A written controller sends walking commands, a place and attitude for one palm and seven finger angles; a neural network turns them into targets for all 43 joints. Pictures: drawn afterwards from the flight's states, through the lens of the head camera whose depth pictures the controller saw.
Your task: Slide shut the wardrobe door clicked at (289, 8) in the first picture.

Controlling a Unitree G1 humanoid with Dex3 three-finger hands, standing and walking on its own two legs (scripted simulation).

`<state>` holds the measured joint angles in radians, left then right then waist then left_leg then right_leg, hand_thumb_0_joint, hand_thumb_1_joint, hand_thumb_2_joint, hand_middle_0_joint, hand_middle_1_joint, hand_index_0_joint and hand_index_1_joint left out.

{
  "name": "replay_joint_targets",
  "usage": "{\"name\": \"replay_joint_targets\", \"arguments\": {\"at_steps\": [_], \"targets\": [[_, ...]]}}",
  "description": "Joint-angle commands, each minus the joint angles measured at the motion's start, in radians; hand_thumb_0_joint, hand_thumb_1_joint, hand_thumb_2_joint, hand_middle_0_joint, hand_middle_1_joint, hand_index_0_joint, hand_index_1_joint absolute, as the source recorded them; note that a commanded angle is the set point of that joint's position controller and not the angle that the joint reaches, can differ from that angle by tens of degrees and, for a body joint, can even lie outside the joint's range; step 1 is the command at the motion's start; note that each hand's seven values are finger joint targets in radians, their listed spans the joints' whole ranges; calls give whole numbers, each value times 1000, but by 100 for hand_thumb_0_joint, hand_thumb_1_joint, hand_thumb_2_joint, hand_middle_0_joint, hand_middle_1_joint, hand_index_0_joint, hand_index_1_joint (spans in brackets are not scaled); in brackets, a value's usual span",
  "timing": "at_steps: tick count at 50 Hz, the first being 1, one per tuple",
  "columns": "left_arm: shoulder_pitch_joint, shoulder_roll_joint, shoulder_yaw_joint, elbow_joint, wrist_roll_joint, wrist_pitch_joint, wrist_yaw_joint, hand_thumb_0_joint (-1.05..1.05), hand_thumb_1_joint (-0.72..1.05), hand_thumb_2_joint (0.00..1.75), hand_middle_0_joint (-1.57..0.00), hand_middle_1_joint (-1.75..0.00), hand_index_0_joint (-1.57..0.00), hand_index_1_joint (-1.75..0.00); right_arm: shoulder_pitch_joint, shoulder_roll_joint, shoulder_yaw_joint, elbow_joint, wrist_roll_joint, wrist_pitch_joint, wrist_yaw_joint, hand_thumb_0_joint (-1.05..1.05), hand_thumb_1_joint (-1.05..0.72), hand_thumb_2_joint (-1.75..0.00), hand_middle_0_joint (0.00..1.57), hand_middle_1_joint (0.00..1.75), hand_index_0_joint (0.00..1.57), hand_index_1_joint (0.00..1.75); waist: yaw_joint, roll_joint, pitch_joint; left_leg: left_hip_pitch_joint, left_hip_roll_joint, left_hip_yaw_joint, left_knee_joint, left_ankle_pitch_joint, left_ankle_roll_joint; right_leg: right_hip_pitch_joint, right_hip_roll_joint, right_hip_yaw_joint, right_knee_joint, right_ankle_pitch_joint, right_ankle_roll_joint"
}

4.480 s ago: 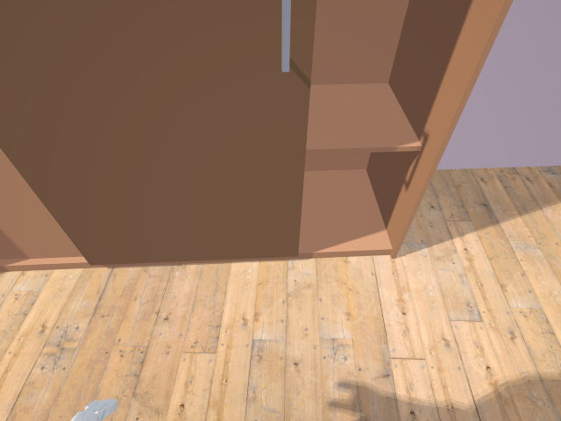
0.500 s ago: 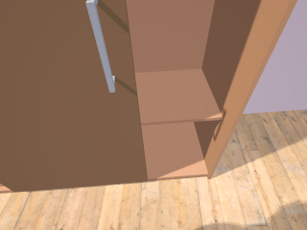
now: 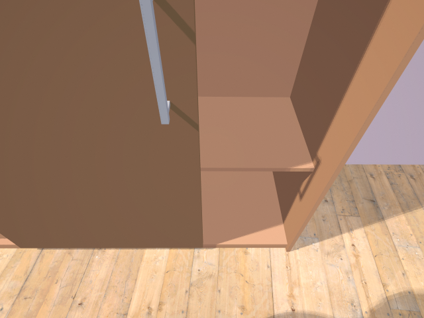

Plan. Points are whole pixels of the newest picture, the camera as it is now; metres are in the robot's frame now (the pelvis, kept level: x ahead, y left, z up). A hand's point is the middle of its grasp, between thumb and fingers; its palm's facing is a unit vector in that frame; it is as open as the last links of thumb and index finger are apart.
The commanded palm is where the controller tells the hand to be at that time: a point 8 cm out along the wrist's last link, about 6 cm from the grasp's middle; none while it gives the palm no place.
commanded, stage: look again from close up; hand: left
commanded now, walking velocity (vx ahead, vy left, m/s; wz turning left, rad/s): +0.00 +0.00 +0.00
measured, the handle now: (158, 64) +0.50 +0.15 +0.23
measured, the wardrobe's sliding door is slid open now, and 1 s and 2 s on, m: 0.41 0.41 0.41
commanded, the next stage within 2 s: none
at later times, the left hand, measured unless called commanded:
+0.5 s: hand out of the picture +0.02 +0.24 -0.18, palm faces -0.03 -0.97 -0.22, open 7.4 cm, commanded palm none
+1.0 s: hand out of the picture +0.01 +0.21 -0.18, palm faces -0.01 -0.98 -0.20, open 7.4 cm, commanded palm none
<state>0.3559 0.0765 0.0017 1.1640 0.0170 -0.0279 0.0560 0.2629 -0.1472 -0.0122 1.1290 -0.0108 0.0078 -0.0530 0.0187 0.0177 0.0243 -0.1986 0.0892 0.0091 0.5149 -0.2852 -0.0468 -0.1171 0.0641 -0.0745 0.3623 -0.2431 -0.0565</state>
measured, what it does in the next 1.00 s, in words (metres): stands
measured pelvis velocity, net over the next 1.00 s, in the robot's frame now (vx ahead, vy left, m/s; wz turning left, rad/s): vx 0.01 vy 0.04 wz -0.03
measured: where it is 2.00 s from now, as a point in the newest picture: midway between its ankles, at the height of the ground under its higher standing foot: outside the picture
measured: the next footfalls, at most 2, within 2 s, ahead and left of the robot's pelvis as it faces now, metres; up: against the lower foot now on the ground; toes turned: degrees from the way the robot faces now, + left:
none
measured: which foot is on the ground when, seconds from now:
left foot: down 0.00-1.00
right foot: down 0.00-1.00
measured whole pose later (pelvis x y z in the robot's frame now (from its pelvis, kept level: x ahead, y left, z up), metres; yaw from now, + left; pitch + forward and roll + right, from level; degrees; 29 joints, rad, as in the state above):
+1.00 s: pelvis +0.01 +0.04 +0.00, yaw -2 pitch +0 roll +1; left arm 0.29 0.14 -0.01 1.12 0.02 -0.01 0.04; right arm 0.26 -0.16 0.01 1.12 -0.01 -0.03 -0.04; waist 0.00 0.00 0.02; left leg -0.15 -0.01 0.06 0.45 -0.31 0.02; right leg -0.17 -0.01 -0.02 0.49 -0.32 -0.01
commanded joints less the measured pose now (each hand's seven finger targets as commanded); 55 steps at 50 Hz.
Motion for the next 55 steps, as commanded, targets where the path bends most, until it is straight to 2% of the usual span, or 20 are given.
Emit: {"name": "replay_joint_targets", "arguments": {"at_steps": [1, 2, 3, 4, 5, 6, 7, 8, 11, 13, 16, 23, 25, 30, 31, 36, 39, 45, 46, 55], "targets": [[45, 189, 30, -66, 6, -34, 12, 0, 90, 90, -20, -30, -20, -30, 61, -15, -8, -107, 8, -15, 22, 0, -90, -90, 20, 30, 20, 30, -52, 29, -35, -67, -19, 12, 112, -61, 56, -22, -265, 160, -4, 551, -25], [31, 180, 25, -85, 9, -32, 5, 0, 90, 90, -20, -30, -20, -30, 84, -17, -7, -101, 4, -20, 26, 0, -90, -90, 20, 30, 20, 30, -55, -6, -45, -22, -37, 19, 39, -10, 46, -55, -238, 154, 0, 352, -38], [26, 167, 21, -93, 6, -27, 1, 0, 90, 90, -20, -30, -20, -30, 105, -32, -4, -103, 2, -28, 27, 0, -90, -90, 20, 30, 20, 30, -57, -42, -54, 6, -39, 0, -17, 32, 49, -77, -208, 146, 20, 221, -30], [23, 141, 17, -92, 1, -21, -1, 0, 90, 90, -20, -30, -20, -30, 121, -57, -5, -98, -2, -36, 26, 0, -90, -90, 20, 30, 20, 30, -55, -24, -41, 13, -7, -32, -51, 94, 64, -113, -173, 133, 44, 111, -13], [25, 124, 14, -94, -1, -16, -3, 0, 90, 90, -20, -30, -20, -30, 125, -77, -5, -100, -5, -42, 24, 0, -90, -90, 20, 30, 20, 30, -45, -7, -29, -10, 27, -61, -68, 141, 81, -118, -144, 120, 56, 56, 0], [29, 117, 12, -95, -1, -13, -5, 0, 90, 90, -20, -30, -20, -30, 121, -87, -5, -101, -10, -46, 21, 0, -90, -90, 20, 30, 20, 30, -31, 9, 0, -40, 40, -70, -79, 158, 89, -112, -132, 111, 66, 46, 4], [29, 121, 11, -91, -2, -10, -9, 0, 90, 90, -20, -30, -20, -30, 109, -89, 0, -100, -10, -49, 19, 0, -90, -90, 20, 30, 20, 30, -24, 77, -1, -40, 36, -82, -93, 206, 93, -101, -128, 109, 93, 64, 5], [28, 130, 11, -88, -1, -4, -11, 0, 90, 90, -20, -30, -20, -30, 99, -90, 3, -98, -9, -51, 17, 0, -90, -90, 20, 30, 20, 30, -17, 85, 11, -45, 42, -92, -108, 239, 99, -94, -123, 95, 108, 56, 9], [22, 136, 6, -87, 1, 7, -16, 0, 90, 90, -20, -30, -20, -30, 88, -103, 8, -102, -5, -48, 16, 0, -90, -90, 20, 30, 20, 30, -5, 18, 78, -101, 40, -102, -154, 137, 110, -97, -121, 92, 94, -4, 17], [19, 141, 4, -91, 1, 12, -18, 0, 90, 90, -20, -30, -20, -30, 82, -109, 9, -100, -5, -49, 18, 0, -90, -90, 20, 30, 20, 30, -2, 0, 98, -113, 33, -111, -184, 77, 110, -111, -124, 99, 95, -6, 20], [4, 154, 5, -96, 0, 14, -19, 0, 90, 90, -20, -30, -20, -30, 94, -112, 12, -87, -6, -51, 18, 0, -90, -90, 20, 30, 20, 30, -2, -3, 84, -98, 31, -112, -195, 95, 114, -95, -129, 91, 98, 9, 23], [-13, 172, 8, -105, -4, 17, -18, 0, 90, 90, -20, -30, -20, -30, 105, -121, 14, -66, -4, -57, 16, 0, -90, -90, 20, 30, 20, 30, -4, 15, 21, -20, 28, -89, -175, 244, 113, -83, -138, 92, 113, 60, 29], [-15, 173, 9, -101, -5, 16, -18, 0, 90, 90, -20, -30, -20, -30, 111, -119, 14, -58, -4, -58, 14, 0, -90, -90, 20, 30, 20, 30, -8, 5, -3, 14, 28, -78, -159, 309, 111, -77, -142, 92, 115, 91, 30], [-16, 174, 10, -93, -5, 14, -14, 0, 90, 90, -20, -30, -20, -30, 107, -112, 12, -43, -2, -57, 12, 0, -90, -90, 20, 30, 20, 30, -11, 7, -4, 44, 20, -55, -137, 380, 105, -71, -151, 102, 115, 163, 30], [-22, 175, 10, -93, -5, 15, -14, 0, 90, 90, -20, -30, -20, -30, 108, -106, 13, -40, -1, -55, 11, 0, -90, -90, 20, 30, 20, 30, -10, -6, 12, 25, 21, -56, -137, 364, 107, -63, -151, 98, 110, 157, 30], [-12, 174, 9, -82, -5, 12, -13, 0, 90, 90, -20, -30, -20, -30, 95, -103, 11, -33, -1, -53, 11, 0, -90, -90, 20, 30, 20, 30, -12, -4, 10, 42, 16, -44, -130, 348, 102, -64, -158, 111, 101, 202, 26], [-7, 175, 8, -79, -4, 9, -14, 0, 90, 90, -20, -30, -20, -30, 85, -106, 12, -31, 0, -51, 11, 0, -90, -90, 20, 30, 20, 30, -16, -25, 12, 46, 11, -40, -128, 316, 96, -70, -163, 125, 92, 229, 23], [-2, 176, 8, -76, -3, 7, -13, 0, 90, 90, -20, -30, -20, -30, 72, -106, 12, -25, 1, -50, 11, 0, -90, -90, 20, 30, 20, 30, -16, -16, 10, 60, 13, -35, -129, 324, 93, -68, -166, 127, 82, 249, 22], [-1, 177, 6, -76, -2, 6, -14, 0, 90, 90, -20, -30, -20, -30, 69, -104, 13, -22, 2, -48, 12, 0, -90, -90, 20, 30, 20, 30, -15, -33, 25, 45, 11, -37, -127, 298, 94, -65, -166, 126, 74, 241, 21], [6, 180, 5, -76, -5, 1, -15, 0, 90, 90, -20, -30, -20, -30, 58, -104, 16, -19, 1, -45, 13, 0, -90, -90, 20, 30, 20, 30, -16, -28, 8, 55, 10, -34, -133, 265, 84, -56, -173, 142, 51, 269, 14]]}}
